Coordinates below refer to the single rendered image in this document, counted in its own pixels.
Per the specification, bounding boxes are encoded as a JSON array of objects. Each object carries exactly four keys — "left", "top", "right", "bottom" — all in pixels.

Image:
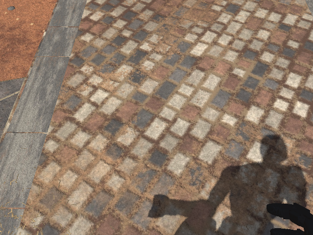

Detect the right robot hand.
[{"left": 266, "top": 203, "right": 313, "bottom": 235}]

